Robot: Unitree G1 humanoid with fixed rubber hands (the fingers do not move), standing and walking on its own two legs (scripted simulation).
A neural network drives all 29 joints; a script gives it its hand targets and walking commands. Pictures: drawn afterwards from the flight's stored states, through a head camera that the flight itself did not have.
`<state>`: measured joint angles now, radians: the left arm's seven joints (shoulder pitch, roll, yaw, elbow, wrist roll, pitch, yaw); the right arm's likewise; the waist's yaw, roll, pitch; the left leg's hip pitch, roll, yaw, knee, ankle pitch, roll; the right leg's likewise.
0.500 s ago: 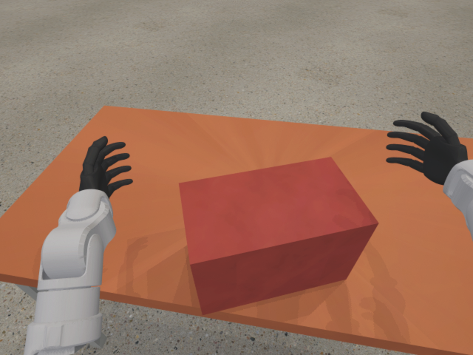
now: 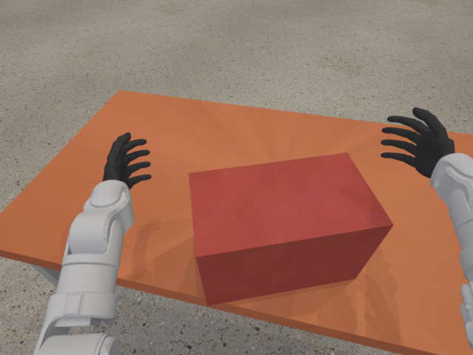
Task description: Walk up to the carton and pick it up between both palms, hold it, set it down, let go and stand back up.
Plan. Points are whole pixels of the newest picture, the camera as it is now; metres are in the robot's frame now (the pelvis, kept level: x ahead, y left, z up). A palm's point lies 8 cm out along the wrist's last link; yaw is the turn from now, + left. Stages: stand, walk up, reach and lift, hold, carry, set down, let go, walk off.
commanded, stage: reach and lift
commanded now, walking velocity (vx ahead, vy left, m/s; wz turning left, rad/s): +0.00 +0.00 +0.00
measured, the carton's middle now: (277, 229) +0.37 -0.02 +0.01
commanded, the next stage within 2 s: none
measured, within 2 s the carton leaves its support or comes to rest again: neither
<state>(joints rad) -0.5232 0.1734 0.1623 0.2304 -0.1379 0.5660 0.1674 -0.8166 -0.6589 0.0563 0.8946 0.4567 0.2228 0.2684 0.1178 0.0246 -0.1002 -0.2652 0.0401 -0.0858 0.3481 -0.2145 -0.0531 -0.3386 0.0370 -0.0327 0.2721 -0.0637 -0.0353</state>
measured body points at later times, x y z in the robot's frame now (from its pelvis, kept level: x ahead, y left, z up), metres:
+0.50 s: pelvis +0.00 +0.00 +0.00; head +0.06 -0.02 +0.44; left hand +0.36 +0.23 +0.06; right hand +0.47 -0.23 +0.09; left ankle -0.03 +0.15 -0.75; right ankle +0.04 -0.10 -0.75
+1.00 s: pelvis +0.00 -0.01 +0.00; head +0.04 -0.03 +0.44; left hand +0.37 +0.19 +0.07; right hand +0.46 -0.20 +0.10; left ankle -0.03 +0.15 -0.75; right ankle +0.04 -0.10 -0.75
